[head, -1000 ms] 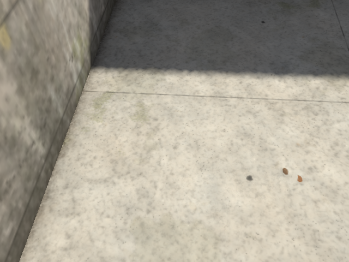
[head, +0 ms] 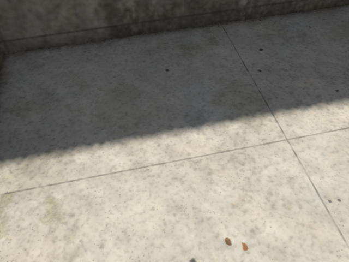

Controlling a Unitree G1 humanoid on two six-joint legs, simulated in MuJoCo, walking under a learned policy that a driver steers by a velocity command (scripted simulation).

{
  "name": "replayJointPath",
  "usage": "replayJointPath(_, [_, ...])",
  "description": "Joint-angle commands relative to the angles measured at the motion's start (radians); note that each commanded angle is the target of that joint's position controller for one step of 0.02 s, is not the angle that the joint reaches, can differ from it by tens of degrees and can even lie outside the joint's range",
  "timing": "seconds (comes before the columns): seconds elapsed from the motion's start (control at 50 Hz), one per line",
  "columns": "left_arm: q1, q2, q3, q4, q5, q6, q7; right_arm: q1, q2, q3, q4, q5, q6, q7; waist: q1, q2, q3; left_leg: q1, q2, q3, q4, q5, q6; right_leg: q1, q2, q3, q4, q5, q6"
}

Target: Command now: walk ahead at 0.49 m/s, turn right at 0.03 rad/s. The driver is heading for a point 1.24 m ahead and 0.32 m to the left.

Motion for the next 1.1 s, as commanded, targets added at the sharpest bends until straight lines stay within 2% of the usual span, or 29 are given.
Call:
replayJointPath(0.02, [0.010, 0.114, 0.017, -0.027, -0.001, -0.020, 0.003, -0.113, -0.017, 0.007, -0.085, 0.006, -0.011, 0.006, 0.004, -0.110, 0.086, 0.011, -0.023, 0.040, -0.160, 0.117, -0.007, -0.094, -0.241, 0.104, -0.099, 0.413, -0.108])
replayJointPath(0.08, [0.058, 0.134, 0.018, 0.003, 0.002, -0.021, 0.011, -0.197, -0.025, 0.012, -0.113, 0.011, -0.012, 0.003, 0.024, -0.102, 0.091, 0.053, -0.052, 0.055, -0.275, 0.149, 0.019, -0.023, -0.273, 0.106, -0.096, 0.467, -0.100])
replayJointPath(0.14, [0.060, 0.152, 0.019, 0.024, 0.010, -0.014, 0.023, -0.195, -0.049, 0.004, -0.120, 0.008, -0.018, -0.006, 0.001, -0.096, 0.078, 0.100, -0.086, 0.058, -0.338, 0.063, 0.065, 0.089, -0.309, 0.100, -0.015, 0.657, -0.086])
replayJointPath(0.18, [0.041, 0.172, 0.024, 0.030, 0.020, -0.008, 0.028, -0.046, -0.081, -0.012, -0.074, 0.006, -0.026, -0.021, -0.067, -0.110, -0.011, 0.288, -0.148, 0.076, -0.375, -0.028, 0.102, 0.119, -0.298, 0.078, 0.190, 0.905, -0.060])
replayJointPath(0.2, [0.035, 0.169, 0.021, 0.031, 0.019, -0.003, 0.027, 0.123, -0.106, -0.025, -0.018, -0.001, -0.036, -0.033, -0.138, -0.084, -0.103, 0.500, -0.155, 0.075, -0.434, -0.001, 0.130, 0.054, -0.258, 0.044, 0.397, 0.861, -0.042])
replayJointPath(0.22, [0.055, 0.130, 0.008, 0.005, 0.011, -0.005, 0.025, 0.295, -0.187, -0.047, 0.016, -0.025, -0.042, -0.047, -0.185, 0.006, -0.231, 0.764, 0.052, -0.146, -0.440, -0.086, 0.180, -0.144, -0.207, 0.010, 0.699, 0.530, -0.028])
replayJointPath(0.24, [0.189, 0.026, -0.008, 0.000, -0.023, -0.004, 0.011, 0.312, -0.274, -0.069, 0.024, -0.026, -0.037, -0.044, -0.110, 0.247, -0.343, 0.998, 0.321, -0.662, -0.559, -0.148, 0.330, -0.505, 0.002, -0.001, 1.066, -0.274, 0.013])
replayJointPath(0.26, [0.094, 0.138, 0.019, 0.005, 0.006, -0.001, 0.017, 0.227, -0.209, -0.058, 0.012, 0.017, -0.028, -0.034, -0.107, 0.058, -0.263, 0.907, 0.264, -0.683, -0.622, -0.206, 0.296, -0.593, -0.045, 0.137, 1.124, -0.270, -0.008])
replayJointPath(0.28, [0.015, 0.136, 0.023, -0.023, 0.003, -0.006, 0.012, 0.118, -0.154, -0.042, -0.003, 0.024, -0.029, -0.033, -0.067, 0.028, -0.116, 0.758, 0.234, -0.510, -0.642, -0.187, 0.267, -0.618, -0.096, 0.131, 1.095, -0.170, -0.014])
replayJointPath(0.3, [-0.021, 0.116, 0.018, -0.028, 0.003, -0.010, 0.008, 0.072, -0.101, -0.028, -0.003, 0.019, -0.036, -0.029, -0.047, -0.019, -0.053, 0.646, 0.193, -0.410, -0.679, -0.086, 0.244, -0.590, -0.131, 0.120, 1.042, -0.110, -0.012])
replayJointPath(0.34, [-0.004, 0.083, 0.013, -0.016, 0.026, 0.014, -0.001, 0.054, -0.056, -0.013, 0.021, 0.023, -0.048, -0.034, 0.006, 0.010, -0.009, 0.509, 0.119, -0.263, -0.723, 0.029, 0.196, -0.499, -0.170, 0.108, 0.956, -0.076, 0.008])
replayJointPath(0.4, [-0.030, 0.056, 0.010, -0.022, 0.032, 0.039, -0.015, 0.114, -0.073, -0.015, 0.061, 0.029, -0.070, -0.033, 0.022, 0.008, 0.004, 0.474, 0.094, -0.184, -0.767, 0.108, 0.204, -0.503, -0.182, 0.077, 0.894, -0.037, 0.036])
replayJointPath(0.44, [-0.118, 0.060, 0.011, -0.050, 0.032, 0.046, -0.020, 0.144, -0.086, -0.018, 0.079, 0.029, -0.073, -0.032, 0.012, 0.005, 0.039, 0.481, 0.083, -0.153, -0.805, 0.085, 0.206, -0.578, -0.204, 0.059, 0.823, 0.034, 0.056])
replayJointPath(0.52, [-0.295, 0.052, 0.004, -0.111, 0.025, 0.040, -0.021, 0.210, -0.074, -0.012, 0.108, 0.033, -0.067, -0.032, -0.028, 0.000, 0.078, 0.511, 0.043, -0.123, -0.812, 0.149, 0.196, -0.624, -0.203, 0.023, 0.590, 0.167, 0.092])
replayJointPath(0.58, [-0.382, 0.047, -0.003, -0.140, 0.019, 0.036, -0.019, 0.259, -0.089, -0.015, 0.125, 0.029, -0.063, -0.037, -0.058, 0.012, 0.071, 0.560, 0.041, -0.128, -0.772, 0.225, 0.191, -0.592, -0.169, 0.007, 0.459, 0.216, 0.102])
replayJointPath(0.64, [-0.438, 0.064, -0.002, -0.171, 0.015, 0.027, -0.013, 0.281, -0.100, -0.018, 0.132, 0.022, -0.056, -0.044, -0.071, 0.026, 0.066, 0.628, 0.063, -0.165, -0.711, 0.302, 0.191, -0.576, -0.152, 0.017, 0.393, 0.188, 0.094])
replayJointPath(0.68, [-0.415, 0.087, 0.005, -0.179, 0.011, 0.017, -0.008, 0.255, -0.118, -0.026, 0.124, 0.017, -0.051, -0.049, -0.046, 0.036, 0.054, 0.648, 0.079, -0.193, -0.655, 0.356, 0.176, -0.512, -0.139, 0.030, 0.349, 0.120, 0.076])
replayJointPath(0.72, [-0.252, 0.118, 0.022, -0.137, 0.013, -0.001, 0.003, 0.209, -0.136, -0.035, 0.112, 0.018, -0.049, -0.049, 0.033, 0.024, -0.012, 0.615, 0.051, -0.185, -0.489, 0.468, 0.145, -0.287, -0.099, 0.017, 0.262, 0.066, 0.048])
replayJointPath(0.74, [-0.091, 0.161, 0.040, -0.092, 0.029, -0.016, 0.016, 0.203, -0.113, -0.030, 0.104, 0.025, -0.051, -0.045, 0.094, -0.037, -0.112, 0.526, -0.014, -0.139, -0.279, 0.405, 0.124, -0.060, -0.144, 0.059, 0.224, 0.071, 0.018])
replayJointPath(0.76, [0.054, 0.258, 0.063, -0.093, 0.057, -0.024, 0.031, 0.224, -0.038, -0.013, 0.056, 0.050, -0.053, -0.042, 0.124, -0.180, -0.277, 0.303, -0.113, -0.069, 0.042, 0.073, 0.091, 0.214, -0.419, 0.365, 0.182, -0.104, -0.040])
replayJointPath(0.78, [0.027, 0.309, 0.077, -0.098, 0.051, -0.006, 0.025, 0.309, -0.005, -0.011, 0.041, 0.060, -0.045, -0.046, 0.069, -0.347, -0.330, 0.056, -0.216, -0.038, 0.242, -0.441, 0.083, 0.300, -0.574, 0.720, 0.051, -0.156, -0.119])
replayJointPath(0.8, [-0.057, 0.207, 0.057, -0.113, 0.033, 0.006, 0.022, 0.270, -0.084, -0.031, 0.064, 0.034, -0.029, -0.051, 0.037, -0.186, -0.204, 0.009, -0.132, -0.090, 0.324, -0.366, 0.095, 0.176, -0.526, 0.647, 0.039, -0.262, -0.105])
replayJointPath(0.82, [-0.130, 0.128, 0.038, -0.126, 0.024, 0.004, 0.019, 0.212, -0.077, -0.034, 0.060, 0.027, -0.027, -0.041, 0.020, -0.105, -0.081, 0.012, -0.093, -0.093, 0.305, -0.269, 0.092, 0.039, -0.475, 0.488, 0.017, -0.228, -0.080])
replayJointPath(0.84, [-0.164, 0.098, 0.030, -0.127, 0.025, -0.002, 0.018, 0.184, -0.048, -0.031, 0.054, 0.026, -0.024, -0.033, 0.002, -0.107, -0.032, 0.040, -0.063, -0.086, 0.269, -0.210, 0.084, -0.046, -0.429, 0.365, -0.013, -0.119, -0.054])
replayJointPath(0.86, [-0.161, 0.081, 0.025, -0.118, 0.022, -0.008, 0.022, 0.171, -0.045, -0.034, 0.051, 0.013, -0.014, -0.025, -0.010, -0.134, -0.008, 0.061, -0.046, -0.079, 0.246, -0.185, 0.073, -0.094, -0.397, 0.277, -0.028, -0.029, -0.037])
replayJointPath(0.88, [-0.152, 0.072, 0.023, -0.107, 0.018, -0.015, 0.025, 0.173, -0.034, -0.033, 0.050, 0.006, 0.000, -0.017, -0.024, -0.147, -0.001, 0.077, -0.038, -0.072, 0.241, -0.165, 0.061, -0.119, -0.373, 0.208, -0.038, 0.041, -0.026])
replayJointPath(0.96, [-0.080, 0.084, 0.029, -0.073, 0.006, -0.043, 0.022, 0.072, -0.015, -0.030, 0.002, 0.005, 0.026, 0.003, -0.030, -0.128, 0.007, -0.007, -0.023, -0.048, 0.223, -0.059, 0.040, -0.097, -0.365, 0.064, -0.060, 0.236, -0.037])
replayJointPath(1.04, [-0.041, 0.083, 0.029, -0.052, 0.013, -0.042, 0.022, -0.078, -0.009, -0.017, -0.060, 0.006, 0.026, 0.021, -0.013, -0.119, 0.052, -0.052, -0.023, -0.011, 0.036, 0.073, 0.026, -0.085, -0.339, -0.054, -0.072, 0.309, -0.041])
replayJointPath(1.1, [-0.010, 0.109, 0.035, -0.040, 0.012, -0.039, 0.026, -0.185, 0.001, -0.002, -0.102, 0.004, 0.023, 0.031, 0.011, -0.118, 0.070, 0.004, -0.037, 0.050, -0.142, 0.126, 0.040, -0.059, -0.347, -0.116, -0.071, 0.357, -0.036])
